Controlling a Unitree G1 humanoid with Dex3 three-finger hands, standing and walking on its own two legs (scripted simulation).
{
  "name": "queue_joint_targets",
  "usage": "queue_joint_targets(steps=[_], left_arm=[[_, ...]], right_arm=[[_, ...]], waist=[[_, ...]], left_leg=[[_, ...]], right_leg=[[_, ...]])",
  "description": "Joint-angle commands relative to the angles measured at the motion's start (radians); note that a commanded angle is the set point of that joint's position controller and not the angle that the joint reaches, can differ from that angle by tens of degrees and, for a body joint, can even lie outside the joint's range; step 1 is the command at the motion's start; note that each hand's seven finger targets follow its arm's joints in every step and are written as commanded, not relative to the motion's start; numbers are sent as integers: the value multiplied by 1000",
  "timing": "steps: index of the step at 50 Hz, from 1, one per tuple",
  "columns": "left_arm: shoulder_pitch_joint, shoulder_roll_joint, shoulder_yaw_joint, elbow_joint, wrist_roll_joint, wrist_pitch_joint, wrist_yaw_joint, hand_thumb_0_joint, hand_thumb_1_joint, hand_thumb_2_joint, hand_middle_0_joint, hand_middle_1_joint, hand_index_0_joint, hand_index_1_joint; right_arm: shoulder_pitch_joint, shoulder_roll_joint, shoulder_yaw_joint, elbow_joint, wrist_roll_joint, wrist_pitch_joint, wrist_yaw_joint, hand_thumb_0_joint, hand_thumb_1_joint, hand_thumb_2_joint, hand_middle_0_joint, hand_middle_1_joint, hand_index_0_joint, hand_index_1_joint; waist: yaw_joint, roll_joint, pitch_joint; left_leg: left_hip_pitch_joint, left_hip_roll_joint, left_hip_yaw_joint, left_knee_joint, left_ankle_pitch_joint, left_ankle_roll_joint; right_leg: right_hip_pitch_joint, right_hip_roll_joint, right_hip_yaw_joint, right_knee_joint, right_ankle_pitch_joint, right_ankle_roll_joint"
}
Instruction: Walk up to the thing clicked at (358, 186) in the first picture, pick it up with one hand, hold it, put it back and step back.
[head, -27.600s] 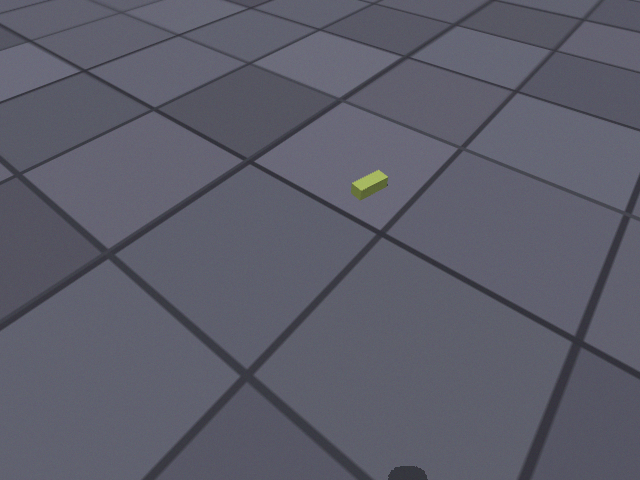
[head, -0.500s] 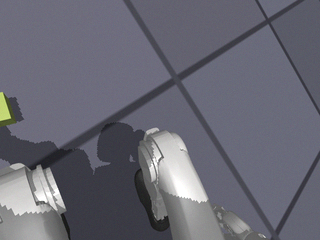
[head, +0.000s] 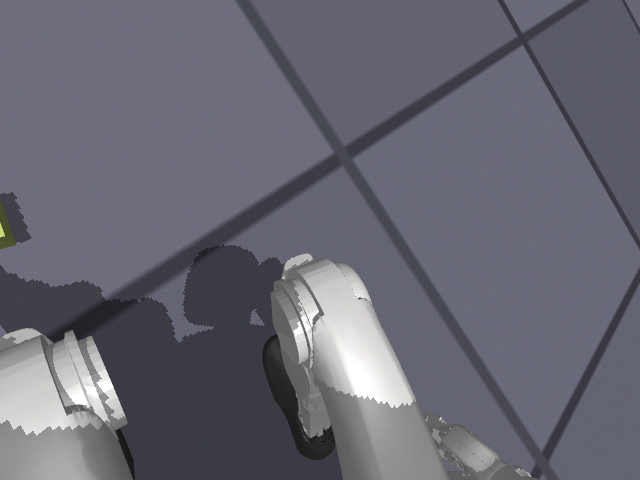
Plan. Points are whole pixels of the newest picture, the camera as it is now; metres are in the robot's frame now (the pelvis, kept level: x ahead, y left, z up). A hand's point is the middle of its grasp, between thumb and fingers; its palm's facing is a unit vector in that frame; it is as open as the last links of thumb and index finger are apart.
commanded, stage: open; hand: left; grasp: from above
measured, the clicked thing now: out of the picture +0.43 +0.33 -0.26
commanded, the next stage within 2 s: withdraw in 0.46 s
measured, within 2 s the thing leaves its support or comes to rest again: neither
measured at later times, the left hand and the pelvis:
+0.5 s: hand out of the picture +0.42 +0.34 -0.23, palm faces -0.43 -0.15 -0.89, open 13.7 cm; pelvis +0.00 +0.00 +0.00, yaw +0 degrees
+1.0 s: hand out of the picture +0.44 +0.35 -0.12, palm faces -0.29 -0.07 -0.95, open 14.0 cm; pelvis +0.00 +0.00 +0.03, yaw +3 degrees
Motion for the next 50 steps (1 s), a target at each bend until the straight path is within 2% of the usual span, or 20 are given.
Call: queue_joint_targets(steps=[1, 3, 4, 6, 14, 17, 21, 24, 25, 30, 32, 33, 35, 37, 39, 41, 43, 45, 47, 50], left_arm=[[-250, 205, -2, -107, -32, 9, 27, 0, -280, 812, -302, -765, -296, -771], [-237, 227, 6, -108, -34, 8, 23, 0, -301, 819, -279, -787, -275, -790], [-233, 202, -13, -100, -32, 10, 16, 0, -321, 835, -265, -797, -261, -802], [-238, 229, 10, -118, -37, 6, 18, 0, -339, 850, -242, -825, -240, -827], [-239, 223, 5, -141, -33, 1, 11, 0, -457, 965, -147, -922, -137, -930], [-223, 235, 27, -143, -34, -1, 17, 0, -477, 971, -119, -938, -112, -944], [-239, 210, -1, -141, -31, 0, 12, 0, -507, 1000, -78, -989, -76, -990], [-224, 247, 36, -156, -37, 4, 20, 0, -512, 1032, -80, -1000, -73, -1005], [-246, 207, -3, -151, -38, 3, 13, 0, -505, 1035, -83, -1009, -77, -1013], [-215, 222, 13, -135, -34, 1, 6, 0, -487, 957, -67, -1012, -85, -991], [-229, 238, 35, -177, -42, -3, 14, 0, -494, 961, -69, -1010, -84, -992], [-252, 200, 3, -212, -43, -2, 12, 0, -492, 960, -66, -1009, -83, -989], [-233, 233, 44, -248, -40, 10, 24, 0, -494, 962, -67, -1007, -81, -990], [-236, 198, 43, -291, -46, 31, 26, 0, -493, 960, -68, -1002, -82, -985], [-198, 179, 71, -386, -63, 62, 28, 0, -504, 967, -66, -1000, -77, -986], [-173, 167, 94, -483, -85, 103, 12, 0, -501, 968, -65, -992, -74, -980], [-146, 96, 48, -546, -115, 148, -34, 0, -517, 979, -65, -992, -70, -986], [-195, 73, 19, -620, -130, 184, -91, 0, -515, 980, -67, -986, -70, -981], [-183, 5, -31, -584, -143, 217, -163, 0, -523, 986, -70, -987, -70, -986], [-219, -32, -63, -618, -178, 228, -258, 0, -527, 995, -71, -998, -70, -998]], right_arm=[[148, -317, -95, 0, 8, -3, -17, 0, -894, -900, 201, 301, 201, 301], [148, -322, -95, 5, 9, -1, -17, 0, -895, -900, 201, 301, 201, 301], [153, -320, -93, -6, 8, -3, -15, 0, -895, -900, 201, 301, 201, 301], [160, -325, -93, -5, 8, 1, -17, 0, -894, -900, 201, 301, 201, 301], [161, -317, -92, -6, 6, -1, -14, 0, -894, -900, 201, 301, 201, 301], [167, -320, -92, -2, 8, 2, -14, 0, -892, -900, 201, 301, 201, 301], [159, -317, -94, 0, 8, 1, -13, 0, -891, -899, 201, 301, 201, 301], [164, -319, -94, 2, 12, 5, -17, 0, -890, -899, 201, 301, 201, 301], [149, -316, -91, -10, 10, 0, -15, 0, -891, -900, 201, 301, 201, 301], [168, -324, -98, -4, 9, 4, -17, 0, -894, -896, 201, 300, 201, 300], [162, -316, -99, -3, 12, 5, -18, 0, -897, -897, 201, 300, 201, 300], [147, -309, -97, -21, 13, 0, -16, 0, -895, -897, 201, 300, 201, 300], [160, -314, -114, -9, 16, 2, -13, 0, -896, -897, 201, 300, 201, 300], [174, -301, -130, 1, 20, -8, 1, 0, -896, -897, 201, 300, 201, 300], [181, -287, -153, -10, 36, -7, 10, 0, -896, -898, 201, 300, 201, 300], [188, -281, -187, -5, 59, 7, 17, 0, -895, -899, 201, 300, 200, 300], [179, -265, -219, -5, 93, 29, 21, 0, -898, -900, 200, 300, 200, 300], [201, -260, -251, 4, 128, 51, 18, 0, -897, -900, 200, 300, 200, 300], [225, -248, -270, 9, 156, 77, 12, 0, -901, -902, 200, 300, 200, 300], [258, -224, -283, -1, 176, 115, -2, 0, -902, -902, 200, 300, 200, 300]], waist=[[-35, 503, -604], [-27, 511, -614], [-35, 505, -609], [-31, 498, -619], [-33, 514, -610], [-28, 509, -633], [-39, 528, -620], [-19, 511, -634], [-35, 517, -609], [-31, 497, -617], [-16, 519, -640], [-15, 542, -648], [4, 567, -695], [7, 594, -719], [51, 649, -806], [95, 676, -873], [120, 690, -907], [121, 675, -918], [108, 578, -869], [103, 465, -853]], left_leg=[[484, 23, 165, -256, 150, 45], [495, 25, 159, -262, 157, 42], [500, 23, 164, -255, 163, 42], [486, 23, 161, -254, 164, 45], [500, 23, 166, -253, 170, 45], [514, 24, 162, -256, 202, 42], [515, 25, 163, -250, 198, 39], [502, 25, 167, -250, 192, 45], [494, 23, 168, -247, 179, 43], [499, 23, 162, -256, 172, 43], [514, 24, 162, -260, 183, 40], [518, 20, 167, -264, 177, 40], [541, 23, 172, -267, 191, 38], [573, 22, 182, -266, 213, 33], [616, 18, 193, -287, 241, 31], [629, 13, 208, -312, 266, 29], [634, 11, 224, -343, 257, 31], [627, 6, 235, -368, 237, 35], [587, 4, 238, -386, 202, 49], [540, -8, 242, -417, 162, 65]], right_leg=[[284, 15, -172, -220, 249, -100], [280, 15, -180, -214, 251, -101], [282, 16, -177, -210, 262, -100], [296, 16, -176, -221, 265, -97], [293, 15, -170, -217, 270, -99], [310, 14, -177, -215, 296, -99], [290, 13, -180, -207, 294, -99], [310, 14, -170, -223, 291, -98], [289, 11, -173, -216, 278, -99], [294, 14, -177, -219, 267, -98], [301, 10, -177, -214, 276, -100], [295, 9, -173, -219, 271, -102], [305, 13, -168, -221, 285, -103], [292, 9, -166, -210, 306, -104], [312, 6, -153, -226, 327, -110], [304, 0, -141, -231, 341, -115], [282, -4, -121, -248, 332, -122], [269, -9, -102, -268, 314, -125], [265, -7, -87, -304, 284, -124], [322, -11, -59, -367, 237, -122]])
